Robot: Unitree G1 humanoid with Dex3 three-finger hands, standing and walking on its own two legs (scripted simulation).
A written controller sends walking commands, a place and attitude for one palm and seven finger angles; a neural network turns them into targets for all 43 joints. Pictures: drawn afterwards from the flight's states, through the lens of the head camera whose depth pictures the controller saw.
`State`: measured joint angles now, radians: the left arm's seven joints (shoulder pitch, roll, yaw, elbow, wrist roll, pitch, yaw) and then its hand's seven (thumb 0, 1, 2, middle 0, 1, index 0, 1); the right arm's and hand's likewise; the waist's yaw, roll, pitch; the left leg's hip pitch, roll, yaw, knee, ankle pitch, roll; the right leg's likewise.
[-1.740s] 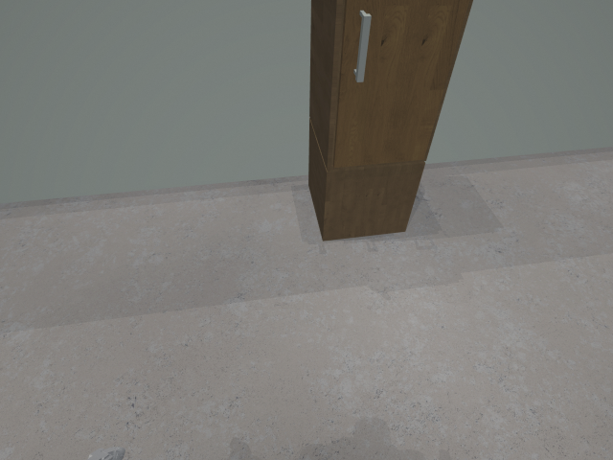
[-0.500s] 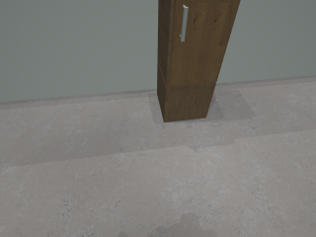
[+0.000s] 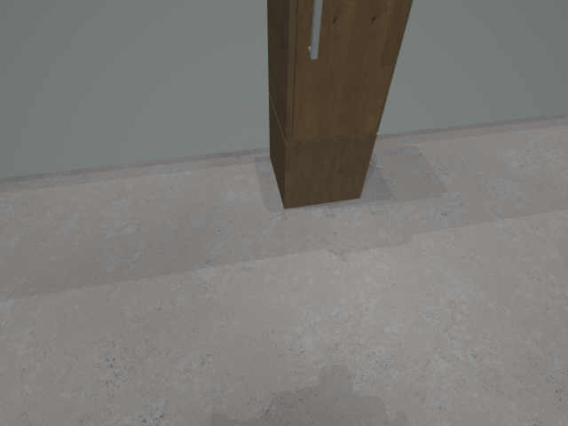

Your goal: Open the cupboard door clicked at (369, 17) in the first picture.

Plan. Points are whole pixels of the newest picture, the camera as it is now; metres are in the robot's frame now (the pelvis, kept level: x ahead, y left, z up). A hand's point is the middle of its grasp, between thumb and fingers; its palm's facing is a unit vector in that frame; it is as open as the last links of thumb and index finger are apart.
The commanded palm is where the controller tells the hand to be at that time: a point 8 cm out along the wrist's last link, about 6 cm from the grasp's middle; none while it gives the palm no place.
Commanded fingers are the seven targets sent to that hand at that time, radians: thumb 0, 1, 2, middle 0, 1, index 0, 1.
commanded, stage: walk to a spot facing it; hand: left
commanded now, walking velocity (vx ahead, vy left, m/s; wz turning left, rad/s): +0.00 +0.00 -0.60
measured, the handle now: (314, 25) +1.14 +0.01 +0.08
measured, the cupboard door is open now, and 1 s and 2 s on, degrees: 0 0 0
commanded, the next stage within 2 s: none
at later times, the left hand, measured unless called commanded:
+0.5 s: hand out of the picture +0.05 +0.16 -0.16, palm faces -0.17 -0.95 -0.25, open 7.4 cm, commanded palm none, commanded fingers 0.00 0.90 0.90 -0.20 -0.30 -0.20 -0.30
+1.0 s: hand (208, 370) +0.24 +0.16 -0.17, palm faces -0.47 -0.87 -0.18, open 7.4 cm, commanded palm none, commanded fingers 0.00 0.90 0.90 -0.20 -0.30 -0.20 -0.30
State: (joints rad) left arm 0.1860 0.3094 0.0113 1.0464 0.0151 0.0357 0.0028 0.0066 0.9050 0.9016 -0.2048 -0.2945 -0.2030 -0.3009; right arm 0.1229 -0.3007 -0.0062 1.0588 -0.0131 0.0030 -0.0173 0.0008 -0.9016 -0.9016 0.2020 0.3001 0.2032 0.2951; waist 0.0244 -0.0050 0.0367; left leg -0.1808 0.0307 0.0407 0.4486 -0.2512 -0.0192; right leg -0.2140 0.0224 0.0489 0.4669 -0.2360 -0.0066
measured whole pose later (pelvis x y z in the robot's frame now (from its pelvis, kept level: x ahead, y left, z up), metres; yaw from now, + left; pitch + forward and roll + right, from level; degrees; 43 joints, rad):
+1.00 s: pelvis +0.07 +0.00 +0.00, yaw -32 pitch +0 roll -2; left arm 0.25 0.28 0.11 0.93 0.04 0.05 -0.05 0.01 0.91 0.90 -0.20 -0.29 -0.20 -0.30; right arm 0.41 -0.17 -0.01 1.00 -0.02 -0.07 -0.03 0.00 -0.90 -0.90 0.20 0.30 0.20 0.30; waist 0.01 -0.05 -0.01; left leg 0.01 0.06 0.18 0.34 -0.36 0.01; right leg -0.66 -0.05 0.00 1.19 -0.18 0.04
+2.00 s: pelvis +0.38 -0.27 +0.00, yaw -62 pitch +0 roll -1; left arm 0.27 0.21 0.11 0.99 0.04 0.03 -0.04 0.01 0.91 0.90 -0.20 -0.29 -0.20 -0.30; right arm 0.33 -0.17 -0.05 1.01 -0.02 -0.08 -0.03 -0.02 -0.94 -0.90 0.20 0.30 0.20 0.30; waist 0.02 -0.05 0.02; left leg -0.07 0.11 0.30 0.40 -0.31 -0.01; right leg -0.63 -0.10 -0.05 1.16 -0.20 0.02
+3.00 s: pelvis +0.42 -0.43 +0.00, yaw -50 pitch +2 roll -1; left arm 0.19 0.25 0.10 0.95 0.01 0.06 0.02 0.01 0.91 0.90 -0.20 -0.29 -0.20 -0.30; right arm 0.24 -0.19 -0.05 0.96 -0.03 0.02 0.00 0.00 -0.90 -0.90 0.20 0.30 0.20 0.30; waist -0.01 0.00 0.05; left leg -0.28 0.01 0.02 0.48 -0.24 0.02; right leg -0.45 -0.08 -0.02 0.98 -0.43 0.09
